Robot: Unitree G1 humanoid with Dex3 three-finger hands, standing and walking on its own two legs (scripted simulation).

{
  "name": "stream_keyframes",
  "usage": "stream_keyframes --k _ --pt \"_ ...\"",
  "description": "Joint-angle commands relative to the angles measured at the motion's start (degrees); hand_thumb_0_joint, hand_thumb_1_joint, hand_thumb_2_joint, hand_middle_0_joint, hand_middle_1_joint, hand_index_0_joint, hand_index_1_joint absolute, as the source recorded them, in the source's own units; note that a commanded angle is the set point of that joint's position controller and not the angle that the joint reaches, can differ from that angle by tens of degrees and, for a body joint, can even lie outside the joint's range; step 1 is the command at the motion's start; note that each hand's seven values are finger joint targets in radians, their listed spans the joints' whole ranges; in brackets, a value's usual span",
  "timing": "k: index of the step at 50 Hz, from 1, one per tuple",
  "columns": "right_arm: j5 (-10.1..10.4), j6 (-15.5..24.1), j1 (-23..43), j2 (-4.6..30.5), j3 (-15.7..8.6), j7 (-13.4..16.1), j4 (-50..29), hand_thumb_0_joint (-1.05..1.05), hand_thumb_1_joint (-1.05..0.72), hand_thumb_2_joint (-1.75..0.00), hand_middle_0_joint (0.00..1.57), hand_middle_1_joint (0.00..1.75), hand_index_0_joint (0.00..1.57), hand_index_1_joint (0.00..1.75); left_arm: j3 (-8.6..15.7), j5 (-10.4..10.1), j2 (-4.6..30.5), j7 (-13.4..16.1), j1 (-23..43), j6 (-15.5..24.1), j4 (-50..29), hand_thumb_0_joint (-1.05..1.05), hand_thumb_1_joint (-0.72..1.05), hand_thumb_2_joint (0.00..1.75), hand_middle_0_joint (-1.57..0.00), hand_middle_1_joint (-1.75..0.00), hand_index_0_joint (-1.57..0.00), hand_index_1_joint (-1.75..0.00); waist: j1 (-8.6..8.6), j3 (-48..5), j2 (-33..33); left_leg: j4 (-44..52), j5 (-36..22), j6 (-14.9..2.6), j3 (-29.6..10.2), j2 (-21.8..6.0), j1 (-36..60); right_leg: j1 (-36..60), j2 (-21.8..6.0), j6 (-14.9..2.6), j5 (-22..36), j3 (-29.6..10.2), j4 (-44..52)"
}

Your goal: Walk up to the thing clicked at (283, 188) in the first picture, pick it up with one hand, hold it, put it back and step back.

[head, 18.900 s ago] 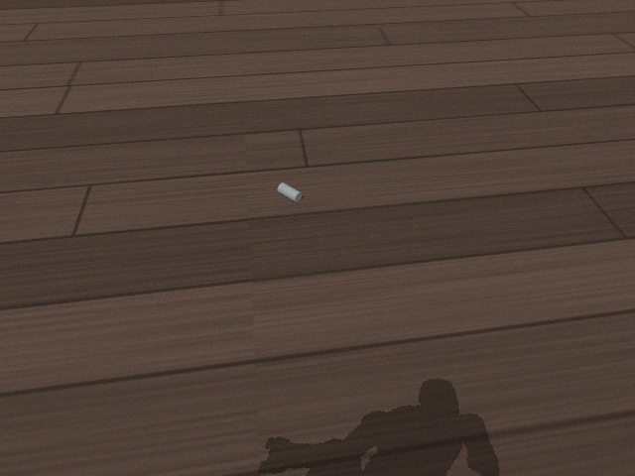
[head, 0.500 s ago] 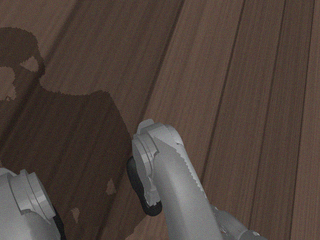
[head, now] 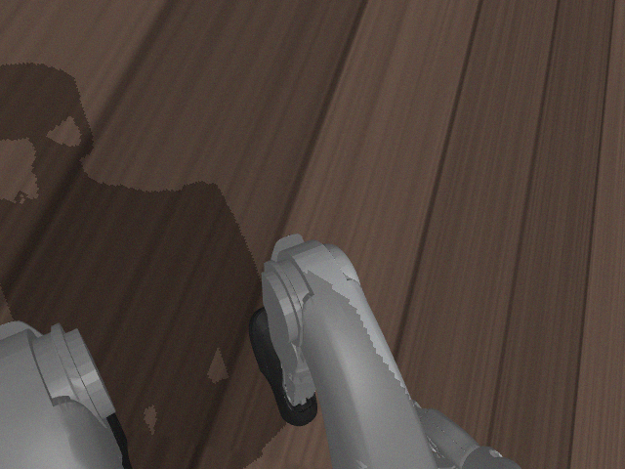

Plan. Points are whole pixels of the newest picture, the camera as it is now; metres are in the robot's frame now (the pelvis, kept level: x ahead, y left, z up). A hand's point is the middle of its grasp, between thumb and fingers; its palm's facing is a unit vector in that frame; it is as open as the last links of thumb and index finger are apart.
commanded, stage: close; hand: left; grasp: from above
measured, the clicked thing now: out of the picture +0.46 +0.30 -0.28
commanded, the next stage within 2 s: settle in 0.94 s
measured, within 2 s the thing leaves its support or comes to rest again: leaves its support in 1.42 s
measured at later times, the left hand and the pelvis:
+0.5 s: hand out of the picture +0.44 +0.31 -0.25, palm faces -0.48 -0.13 -0.87, open 9.1 cm; pelvis +0.00 +0.00 +0.00, yaw +0 degrees
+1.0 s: hand out of the picture +0.44 +0.30 -0.25, palm faces -0.46 -0.13 -0.88, open 8.1 cm; pelvis +0.00 +0.00 +0.00, yaw +0 degrees
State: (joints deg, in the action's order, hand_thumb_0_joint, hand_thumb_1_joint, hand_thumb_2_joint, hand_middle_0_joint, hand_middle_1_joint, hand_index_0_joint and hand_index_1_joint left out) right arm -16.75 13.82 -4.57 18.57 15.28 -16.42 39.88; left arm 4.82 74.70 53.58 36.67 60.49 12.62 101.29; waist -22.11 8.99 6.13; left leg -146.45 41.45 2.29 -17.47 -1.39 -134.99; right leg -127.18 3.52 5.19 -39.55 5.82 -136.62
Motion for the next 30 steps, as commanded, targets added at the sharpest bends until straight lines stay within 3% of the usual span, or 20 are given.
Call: stream_keyframes --k 1,5,9,16,18,21,22,25,29,30 --pt "0.37 -0.19 -11.80 19.27 -5.12 0.81 0.63 0.00 -0.89 -0.90 0.20 0.30 0.20 0.30 0.50 -0.50 11.46 2.72 14.24 -0.29 -4.20 0.00 0.02 0.68 -0.45 -0.77 -0.48 -0.74 -4.00 -34.57 -25.23 14.44 -10.62 -2.67 8.65 -1.29 26.82 18.91 2.02 -5.24 15.31 9.59 12.41" --pt "0.67 0.45 -11.13 19.95 -5.68 1.22 0.62 0.00 -0.89 -0.90 0.20 0.30 0.20 0.30 0.12 -0.92 11.93 2.47 15.76 -0.28 -5.70 0.00 0.04 0.62 -0.46 -0.74 -0.50 -0.70 -3.66 -34.35 -28.19 15.25 -10.02 -2.16 8.54 -1.19 28.37 17.46 1.50 -5.54 13.95 9.92 11.50" --pt "0.94 0.34 -10.78 19.26 -4.83 1.36 0.44 0.00 -0.90 -0.90 0.20 0.30 0.20 0.30 1.40 -0.71 14.50 2.74 16.07 -0.59 -7.64 0.00 0.10 0.61 -0.52 -0.69 -0.55 -0.66 -3.02 -37.67 -29.00 14.93 -12.15 -2.05 8.56 -1.48 29.88 20.06 1.77 -5.59 16.05 9.66 11.35" --pt "0.61 0.12 -11.55 19.86 -5.49 1.07 1.26 0.00 -0.90 -0.90 0.20 0.30 0.20 0.30 1.48 -1.32 13.34 2.08 15.13 -1.23 -6.85 0.00 0.19 0.54 -0.58 -0.64 -0.61 -0.61 -3.55 -36.22 -29.81 14.83 -13.13 -1.98 8.68 -1.45 28.85 19.19 1.70 -5.58 16.97 9.83 11.28" --pt "0.62 -0.31 -12.03 19.50 -5.25 1.22 0.91 0.00 -0.89 -0.90 0.20 0.30 0.20 0.30 1.67 -1.69 12.55 1.78 11.69 -1.58 -5.44 0.00 0.20 0.51 -0.58 -0.63 -0.62 -0.59 -2.93 -36.86 -28.52 15.16 -14.65 -2.03 8.73 -1.52 28.94 21.02 2.10 -5.55 18.52 9.74 11.87" --pt "0.43 -0.50 -12.53 19.85 -5.73 1.28 1.19 0.00 -0.89 -0.90 0.20 0.30 0.20 0.30 0.28 -2.20 10.68 1.05 11.94 -1.30 -5.94 0.00 0.24 0.49 -0.61 -0.62 -0.65 -0.58 -3.07 -37.87 -29.70 15.34 -16.38 -1.77 8.41 -1.49 30.67 20.70 1.88 -5.68 19.59 10.11 11.26" --pt "0.28 -0.39 -12.62 19.55 -5.51 1.04 1.18 0.00 -0.89 -0.90 0.20 0.30 0.20 0.30 -0.70 -2.21 9.87 0.53 12.08 -1.27 -5.31 0.00 0.27 0.47 -0.62 -0.62 -0.67 -0.56 -3.75 -36.36 -29.45 14.89 -15.56 -1.99 8.69 -1.48 29.85 20.59 1.92 -5.62 19.32 9.98 11.28" --pt "0.60 -0.29 -13.21 19.23 -4.54 0.91 0.91 0.00 -0.89 -0.90 0.20 0.30 0.20 0.30 0.18 -3.12 11.27 0.08 14.23 -0.60 -8.14 0.00 0.34 0.47 -0.69 -0.58 -0.73 -0.54 -4.09 -36.92 -27.13 13.98 -15.54 -2.54 8.54 -1.34 28.84 21.55 1.74 -5.14 19.63 9.89 11.93" --pt "0.72 -0.12 -12.27 19.12 -4.20 1.16 0.74 0.00 -0.89 -0.90 0.20 0.30 0.20 0.30 -0.13 -2.83 11.37 -0.08 13.42 0.23 -6.58 0.00 0.42 0.41 -0.74 -0.55 -0.79 -0.50 -3.88 -34.59 -26.69 14.15 -12.62 -2.42 8.71 -1.26 27.60 20.00 1.64 -5.47 16.51 9.94 12.10" --pt "0.69 -0.57 -12.37 19.37 -4.72 1.55 0.80 0.00 -0.89 -0.90 0.20 0.30 0.20 0.30 0.88 -2.73 12.79 0.20 12.14 0.53 -6.80 0.00 0.42 0.41 -0.75 -0.54 -0.79 -0.49 -3.00 -35.92 -27.01 15.37 -11.51 -2.48 8.72 -1.33 27.78 21.15 2.08 -5.50 15.56 9.58 12.99"
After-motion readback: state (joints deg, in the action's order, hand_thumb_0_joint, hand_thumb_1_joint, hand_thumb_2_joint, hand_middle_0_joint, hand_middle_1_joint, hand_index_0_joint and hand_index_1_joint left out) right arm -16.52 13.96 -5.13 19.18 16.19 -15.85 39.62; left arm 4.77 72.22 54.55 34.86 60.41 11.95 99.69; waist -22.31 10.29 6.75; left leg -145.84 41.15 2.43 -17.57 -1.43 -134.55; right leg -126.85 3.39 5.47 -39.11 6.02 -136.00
